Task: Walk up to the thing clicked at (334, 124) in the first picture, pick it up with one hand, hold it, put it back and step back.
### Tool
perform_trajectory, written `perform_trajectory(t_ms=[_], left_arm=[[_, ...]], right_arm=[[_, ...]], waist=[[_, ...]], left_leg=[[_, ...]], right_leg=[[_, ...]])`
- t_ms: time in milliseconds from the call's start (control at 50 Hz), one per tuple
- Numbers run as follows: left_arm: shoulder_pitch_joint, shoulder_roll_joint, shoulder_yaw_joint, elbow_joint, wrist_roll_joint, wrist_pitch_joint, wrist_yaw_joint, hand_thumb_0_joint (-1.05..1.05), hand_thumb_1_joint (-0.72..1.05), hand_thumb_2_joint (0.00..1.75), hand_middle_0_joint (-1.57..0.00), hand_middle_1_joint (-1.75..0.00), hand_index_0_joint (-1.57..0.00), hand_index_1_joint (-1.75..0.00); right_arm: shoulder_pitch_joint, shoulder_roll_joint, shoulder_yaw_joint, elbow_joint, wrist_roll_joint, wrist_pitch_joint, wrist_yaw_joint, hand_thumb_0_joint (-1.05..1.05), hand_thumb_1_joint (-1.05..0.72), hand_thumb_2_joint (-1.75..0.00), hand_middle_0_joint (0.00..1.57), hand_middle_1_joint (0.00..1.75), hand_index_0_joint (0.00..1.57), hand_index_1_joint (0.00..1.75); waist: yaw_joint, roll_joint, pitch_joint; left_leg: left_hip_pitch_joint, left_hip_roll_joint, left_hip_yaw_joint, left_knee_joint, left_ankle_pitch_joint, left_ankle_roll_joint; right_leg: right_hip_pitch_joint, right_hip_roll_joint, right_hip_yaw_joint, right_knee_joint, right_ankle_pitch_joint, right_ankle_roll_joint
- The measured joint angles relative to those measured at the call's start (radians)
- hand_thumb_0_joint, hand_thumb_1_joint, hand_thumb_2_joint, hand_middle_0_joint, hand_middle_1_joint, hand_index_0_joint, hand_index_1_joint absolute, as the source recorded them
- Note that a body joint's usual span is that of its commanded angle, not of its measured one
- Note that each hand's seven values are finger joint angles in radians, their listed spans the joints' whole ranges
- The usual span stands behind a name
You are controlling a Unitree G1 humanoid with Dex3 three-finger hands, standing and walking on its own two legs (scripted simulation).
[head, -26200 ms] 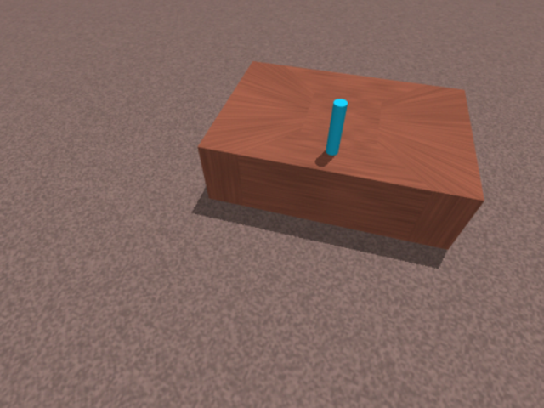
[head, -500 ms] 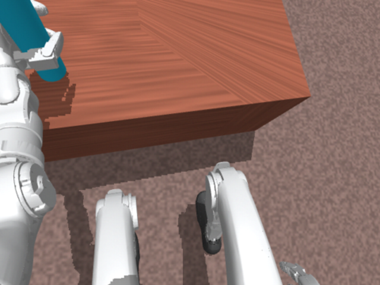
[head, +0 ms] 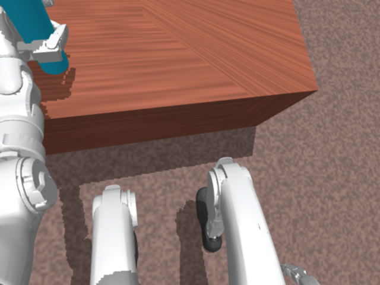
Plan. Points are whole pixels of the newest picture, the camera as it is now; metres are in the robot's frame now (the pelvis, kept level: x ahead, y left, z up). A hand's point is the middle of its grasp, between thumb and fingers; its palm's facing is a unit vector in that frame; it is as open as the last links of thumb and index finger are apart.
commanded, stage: loosen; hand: left
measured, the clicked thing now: (29, 16) +0.58 +0.18 +0.02
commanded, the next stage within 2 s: open in 0.02 s
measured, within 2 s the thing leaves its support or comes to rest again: rests again in 0.40 s
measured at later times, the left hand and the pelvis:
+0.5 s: hand (40, 25) +0.58 +0.17 +0.00, palm faces +0.15 -0.99 -0.04, open 12.6 cm; pelvis +0.00 +0.00 -0.01, yaw +0 degrees
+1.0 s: hand out of the picture +0.60 +0.25 +0.10, palm faces +0.22 -0.97 -0.09, open 17.2 cm; pelvis +0.00 +0.00 +0.04, yaw -1 degrees
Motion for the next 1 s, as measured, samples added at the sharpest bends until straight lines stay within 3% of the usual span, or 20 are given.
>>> perform_trajectory(t_ms=[100, 260, 440, 700, 860, 940, 1000], left_arm=[[-0.002, -0.009, 0.023, -0.005, -0.018, -0.007, 0.005, 0.02, 0.02, 0.99, -0.93, -1.03, -0.9, -1.02], [-0.015, -0.002, 0.023, -0.02, -0.003, -0.023, 0.01, 0.01, -0.01, 0.74, -0.9, -0.87, -0.87, -0.86], [-0.055, 0.02, 0.025, 0.038, -0.006, -0.01, -0.003, 0.0, -0.2, 0.46, -0.67, -0.57, -0.65, -0.58], [-0.035, 0.015, 0.036, -0.017, -0.001, 0.002, 0.005, -0.01, -0.4, 0.19, -0.3, -0.22, -0.29, -0.23], [-0.051, 0.111, 0.105, -0.075, 0.004, 0.064, -0.017, -0.01, -0.46, 0.14, -0.14, -0.11, -0.12, -0.12], [-0.075, 0.191, 0.091, -0.038, -0.007, 0.12, -0.074, -0.01, -0.49, 0.13, -0.1, -0.09, -0.09, -0.1], [-0.066, 0.22, 0.073, -0.025, -0.039, 0.171, -0.124, -0.01, -0.51, 0.12, -0.08, -0.08, -0.07, -0.08]], right_arm=[[0.0, 0.001, 0.004, -0.006, 0.001, -0.001, 0.001, 0.0, -0.9, -0.89, 0.2, 0.3, 0.2, 0.3], [-0.003, 0.004, 0.004, -0.006, -0.004, 0.004, 0.003, 0.0, -0.91, -0.89, 0.2, 0.3, 0.2, 0.3], [-0.002, -0.006, 0.002, -0.015, 0.0, 0.011, 0.006, 0.0, -0.91, -0.9, 0.2, 0.3, 0.2, 0.3], [0.01, -0.006, 0.003, -0.015, 0.0, 0.016, -0.001, 0.0, -0.9, -0.9, 0.2, 0.3, 0.2, 0.3], [0.007, 0.006, 0.009, -0.031, 0.02, 0.035, -0.02, 0.0, -0.89, -0.9, 0.2, 0.3, 0.2, 0.3], [0.013, 0.01, 0.013, -0.034, 0.041, 0.048, -0.035, 0.0, -0.89, -0.9, 0.2, 0.3, 0.2, 0.3], [0.026, 0.004, 0.014, -0.045, 0.057, 0.051, -0.046, 0.0, -0.89, -0.9, 0.2, 0.3, 0.2, 0.3]], waist=[[-0.002, 0.001, 0.0], [-0.003, -0.003, 0.0], [-0.003, 0.001, -0.002], [-0.002, -0.011, 0.0], [-0.009, 0.001, -0.01], [-0.001, 0.003, -0.02], [0.014, 0.005, -0.027]], left_leg=[[-0.008, -0.001, 0.002, 0.011, -0.001, 0.0], [-0.017, -0.003, 0.003, 0.017, 0.004, -0.002], [-0.022, 0.001, 0.005, 0.019, 0.008, 0.001], [-0.021, -0.001, 0.001, 0.02, 0.006, -0.003], [0.026, 0.008, 0.001, -0.018, 0.002, 0.003], [0.08, 0.017, 0.008, -0.082, 0.011, 0.009], [0.129, 0.026, 0.012, -0.142, 0.021, 0.016]], right_leg=[[-0.009, 0.001, 0.003, 0.011, 0.0, 0.002], [-0.019, 0.0, 0.005, 0.019, 0.004, -0.001], [-0.025, 0.004, 0.007, 0.017, 0.012, 0.002], [-0.022, 0.001, 0.003, 0.019, 0.007, 0.0], [0.026, 0.006, -0.001, -0.021, 0.006, 0.007], [0.081, 0.01, -0.003, -0.082, 0.011, 0.005], [0.132, 0.015, -0.005, -0.144, 0.02, 0.006]])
